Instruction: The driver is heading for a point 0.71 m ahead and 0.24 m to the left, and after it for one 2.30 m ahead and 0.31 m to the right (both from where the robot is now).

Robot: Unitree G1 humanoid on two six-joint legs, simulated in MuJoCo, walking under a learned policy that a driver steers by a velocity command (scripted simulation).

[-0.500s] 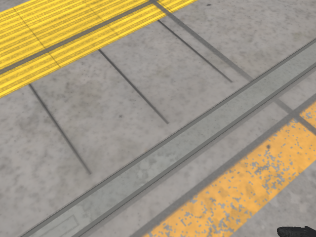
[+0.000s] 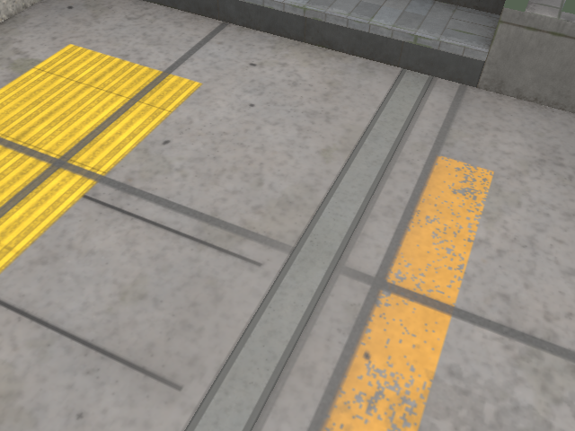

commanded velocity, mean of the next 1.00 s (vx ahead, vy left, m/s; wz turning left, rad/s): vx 0.56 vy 0.00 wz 0.74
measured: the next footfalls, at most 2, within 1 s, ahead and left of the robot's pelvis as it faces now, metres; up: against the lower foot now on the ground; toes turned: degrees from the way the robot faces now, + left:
right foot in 0.24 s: +0.23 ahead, -0.17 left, +0.00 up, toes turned +11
left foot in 0.60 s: +0.45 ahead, +0.14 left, +0.00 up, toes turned +28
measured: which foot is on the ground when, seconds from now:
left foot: down 0.00-0.24, up 0.26-0.58, down 0.60-1.00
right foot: up 0.00-0.22, down 0.24-0.60, up 0.62-1.00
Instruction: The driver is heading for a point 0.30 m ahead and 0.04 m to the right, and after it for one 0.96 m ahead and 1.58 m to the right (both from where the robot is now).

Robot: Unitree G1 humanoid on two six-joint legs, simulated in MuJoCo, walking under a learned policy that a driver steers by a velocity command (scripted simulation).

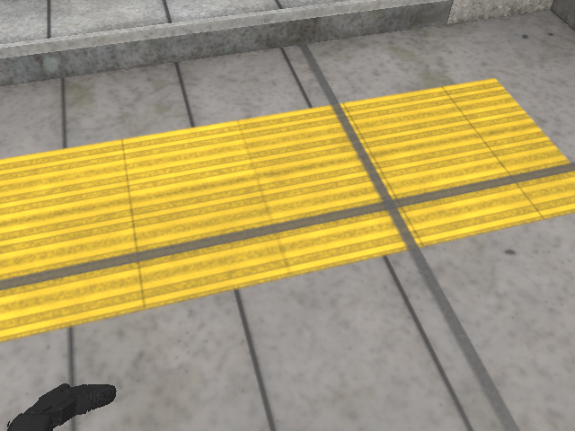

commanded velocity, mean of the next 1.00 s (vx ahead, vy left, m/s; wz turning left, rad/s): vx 0.93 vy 0.00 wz -0.44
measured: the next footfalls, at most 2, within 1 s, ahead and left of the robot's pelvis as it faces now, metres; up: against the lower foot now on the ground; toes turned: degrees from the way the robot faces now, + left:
right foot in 0.06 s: +0.13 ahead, -0.15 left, +0.00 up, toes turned +12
left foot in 0.48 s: +0.43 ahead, +0.15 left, +0.00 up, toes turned -7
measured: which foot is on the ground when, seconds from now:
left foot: down 0.00-0.04, up 0.06-0.46, down 0.48-0.90, up 0.92-1.00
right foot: up 0.00-0.04, down 0.06-0.50, up 0.52-0.88, down 0.90-1.00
